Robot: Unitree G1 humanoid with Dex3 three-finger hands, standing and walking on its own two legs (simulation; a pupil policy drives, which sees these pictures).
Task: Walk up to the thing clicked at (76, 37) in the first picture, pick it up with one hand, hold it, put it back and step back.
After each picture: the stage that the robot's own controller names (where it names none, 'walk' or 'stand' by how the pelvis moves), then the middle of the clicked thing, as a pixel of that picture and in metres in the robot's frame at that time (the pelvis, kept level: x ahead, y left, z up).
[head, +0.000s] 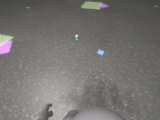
stand; (76, 37) +1.77 +0.43 -0.72
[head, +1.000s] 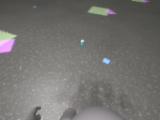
walk; (82, 42) +1.65 +0.21 -0.70
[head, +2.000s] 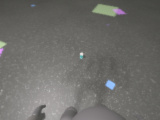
walk; (81, 55) +1.10 +0.19 -0.71
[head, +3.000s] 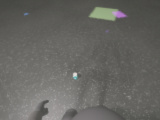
walk; (75, 76) +0.65 +0.24 -0.70
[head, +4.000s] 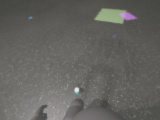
walk; (77, 91) +0.40 +0.23 -0.71
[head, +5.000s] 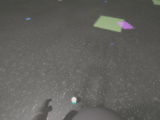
stand; (74, 100) +0.31 +0.18 -0.72
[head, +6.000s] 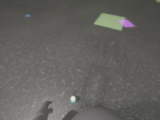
stand; (73, 99) +0.31 +0.19 -0.72
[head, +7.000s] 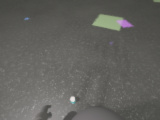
stand; (72, 100) +0.31 +0.21 -0.73
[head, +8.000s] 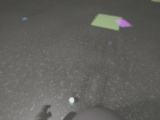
stand; (72, 101) +0.30 +0.22 -0.73
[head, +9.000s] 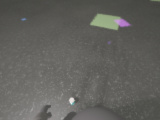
go down; (72, 101) +0.29 +0.22 -0.73
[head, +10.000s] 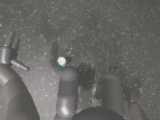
go down; (62, 62) +0.38 +0.23 -0.32
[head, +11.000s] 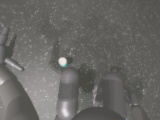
approach; (63, 62) +0.38 +0.24 -0.31
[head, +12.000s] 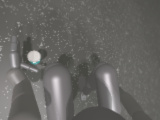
close in; (34, 58) +0.37 +0.27 -0.22
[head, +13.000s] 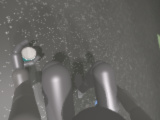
close; (29, 55) +0.37 +0.28 -0.22
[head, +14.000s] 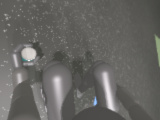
lift; (28, 55) +0.36 +0.28 -0.23
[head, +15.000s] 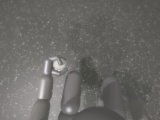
lift; (60, 67) +0.31 +0.22 -0.04
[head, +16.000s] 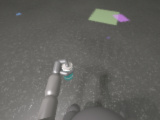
hold; (67, 71) +0.32 +0.17 +0.03
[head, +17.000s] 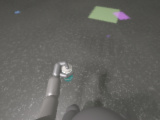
hold; (67, 72) +0.32 +0.18 +0.00
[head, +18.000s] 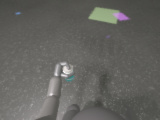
hold; (68, 73) +0.32 +0.17 +0.00
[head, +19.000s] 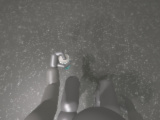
crouch; (65, 61) +0.38 +0.19 -0.08
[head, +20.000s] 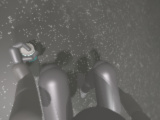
lower; (29, 53) +0.39 +0.28 -0.22
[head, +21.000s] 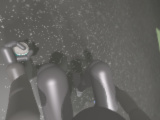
lower; (22, 52) +0.40 +0.29 -0.22
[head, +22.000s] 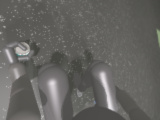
lower; (23, 52) +0.39 +0.29 -0.22
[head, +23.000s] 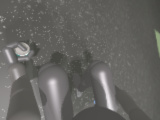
lower; (23, 52) +0.39 +0.29 -0.22
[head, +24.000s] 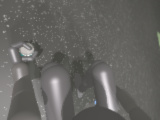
loosen; (27, 52) +0.39 +0.28 -0.22
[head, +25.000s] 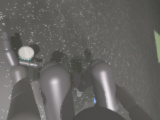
withdraw; (26, 54) +0.38 +0.27 -0.23
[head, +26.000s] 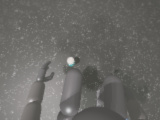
walk; (70, 61) +0.41 +0.21 -0.34
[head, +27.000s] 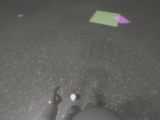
stand; (73, 97) +0.33 +0.18 -0.66
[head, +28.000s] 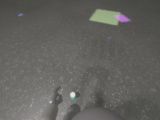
stand; (73, 95) +0.34 +0.19 -0.67
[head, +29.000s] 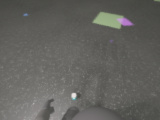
stand; (74, 96) +0.34 +0.18 -0.70
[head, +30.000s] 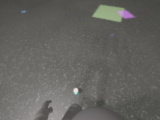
walk; (76, 91) +0.37 +0.18 -0.71
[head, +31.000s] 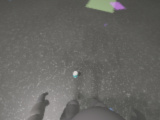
walk; (75, 74) +0.57 +0.18 -0.71
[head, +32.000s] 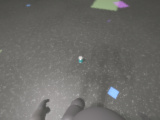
walk; (80, 59) +0.90 +0.24 -0.70
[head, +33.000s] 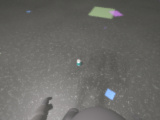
stand; (78, 62) +0.95 +0.24 -0.71
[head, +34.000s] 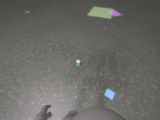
stand; (78, 63) +0.95 +0.24 -0.73
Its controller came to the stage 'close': yes
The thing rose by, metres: 0.72
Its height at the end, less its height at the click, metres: +0.00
